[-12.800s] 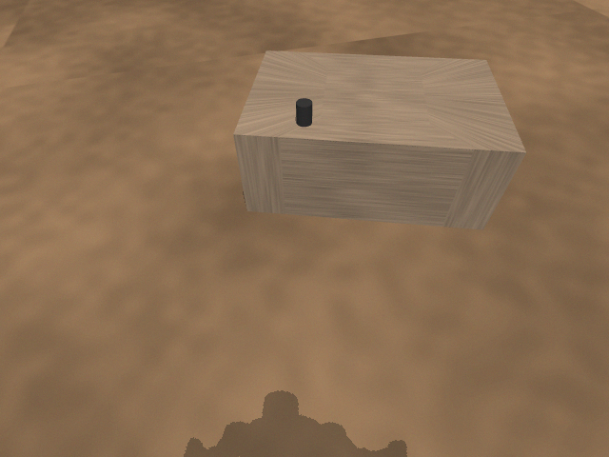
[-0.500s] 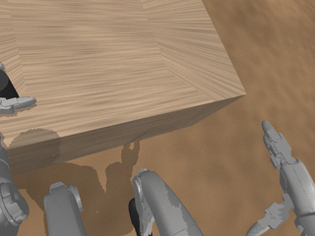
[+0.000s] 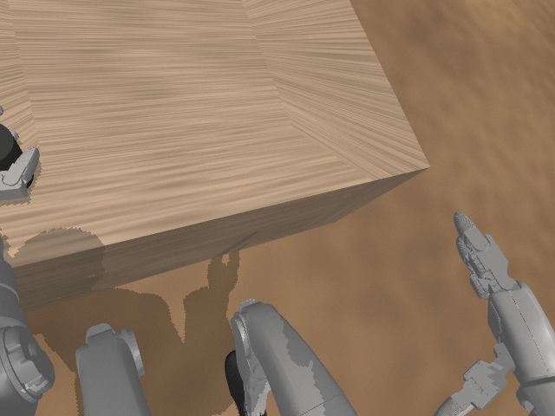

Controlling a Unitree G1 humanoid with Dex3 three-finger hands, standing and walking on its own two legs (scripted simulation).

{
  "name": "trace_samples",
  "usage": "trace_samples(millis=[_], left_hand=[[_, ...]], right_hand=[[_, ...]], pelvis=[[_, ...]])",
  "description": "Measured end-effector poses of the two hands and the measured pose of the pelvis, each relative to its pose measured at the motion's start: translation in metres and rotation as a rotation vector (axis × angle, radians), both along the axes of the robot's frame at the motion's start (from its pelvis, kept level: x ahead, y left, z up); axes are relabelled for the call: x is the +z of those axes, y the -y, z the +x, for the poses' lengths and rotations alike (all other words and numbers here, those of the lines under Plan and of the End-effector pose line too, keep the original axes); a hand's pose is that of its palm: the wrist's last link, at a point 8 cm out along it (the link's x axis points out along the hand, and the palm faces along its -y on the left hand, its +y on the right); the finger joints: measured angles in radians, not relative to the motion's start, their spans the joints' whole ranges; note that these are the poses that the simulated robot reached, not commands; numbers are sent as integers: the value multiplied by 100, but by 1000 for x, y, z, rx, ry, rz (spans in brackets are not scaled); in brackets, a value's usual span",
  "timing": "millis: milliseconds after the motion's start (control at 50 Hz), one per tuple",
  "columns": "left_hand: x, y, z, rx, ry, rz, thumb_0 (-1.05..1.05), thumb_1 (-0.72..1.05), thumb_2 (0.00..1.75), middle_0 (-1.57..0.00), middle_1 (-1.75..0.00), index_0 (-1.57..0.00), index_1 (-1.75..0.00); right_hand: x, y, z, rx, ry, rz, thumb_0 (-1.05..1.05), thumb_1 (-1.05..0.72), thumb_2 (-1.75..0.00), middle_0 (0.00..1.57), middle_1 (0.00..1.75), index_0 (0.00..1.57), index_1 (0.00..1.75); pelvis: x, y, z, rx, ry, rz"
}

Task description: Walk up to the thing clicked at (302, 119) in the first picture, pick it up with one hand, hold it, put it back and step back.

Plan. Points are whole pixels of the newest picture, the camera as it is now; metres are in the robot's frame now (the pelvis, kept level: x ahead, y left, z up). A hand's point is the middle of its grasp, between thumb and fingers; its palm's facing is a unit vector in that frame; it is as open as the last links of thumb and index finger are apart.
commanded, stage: settle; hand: left
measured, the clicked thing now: out of the picture +0.51 +0.24 -0.09
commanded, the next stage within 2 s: lift in 0.98 s
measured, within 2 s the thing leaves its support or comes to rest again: leaves its support in 0.04 s
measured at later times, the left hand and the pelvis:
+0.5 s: hand out of the picture +0.50 +0.24 +0.00, palm faces +0.25 -0.97 +0.02, open 8.5 cm; pelvis +0.01 +0.01 +0.03, yaw +1 degrees
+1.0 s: hand out of the picture +0.50 +0.24 +0.03, palm faces +0.25 -0.97 +0.01, open 8.5 cm; pelvis +0.01 +0.00 +0.05, yaw +2 degrees
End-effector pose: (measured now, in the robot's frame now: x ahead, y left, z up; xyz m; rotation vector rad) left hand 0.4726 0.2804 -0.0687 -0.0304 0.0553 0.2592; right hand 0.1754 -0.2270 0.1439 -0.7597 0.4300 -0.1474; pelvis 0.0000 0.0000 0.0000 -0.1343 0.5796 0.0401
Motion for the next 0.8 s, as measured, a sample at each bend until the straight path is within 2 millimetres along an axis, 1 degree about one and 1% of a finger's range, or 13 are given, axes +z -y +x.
trace_samples(millis=[80, 260, 340, 540, 700, 800], left_hand=[[9, -2, -2, -2, 5, 1, 0, -23, 113, -82, -103, -84, -104], [43, -8, -1, -9, 7, 6, 0, -25, 116, -82, -105, -84, -106], [55, -10, -1, -3, -1, 11, 0, -25, 116, -82, -105, -84, -106], [66, -9, -5, -9, -10, -1, 0, -25, 116, -82, -105, -83, -106], [75, -11, -5, -5, 5, 7, 0, -26, 116, -82, -105, -83, -107], [81, -12, -4, -4, 4, 11, 0, -26, 116, -82, -105, -83, -107]], right_hand=[[1, 3, -2, -16, -4, 1, -1, 50, -6, 7, 5, 6, 6], [-4, 8, -2, -62, -17, 60, -1, 50, -6, 7, 5, 6, 6], [-6, 8, 0, -67, -15, 89, -1, 51, -6, 7, 5, 6, 6], [-2, 5, 2, -61, -18, 116, -1, 52, -5, 7, 5, 6, 6], [1, 8, 0, -76, -31, 104, -1, 52, -5, 7, 5, 6, 6], [-2, 10, -1, -86, -39, 114, -1, 52, -5, 7, 5, 6, 6]], pelvis=[[4, 0, 1, 3, 5, 1], [19, -3, 5, 11, 25, 3], [25, -5, 6, 13, 34, 7], [35, -6, 6, 16, 47, 14], [40, -5, 5, 20, 56, 16], [44, -5, 5, 22, 58, 16]])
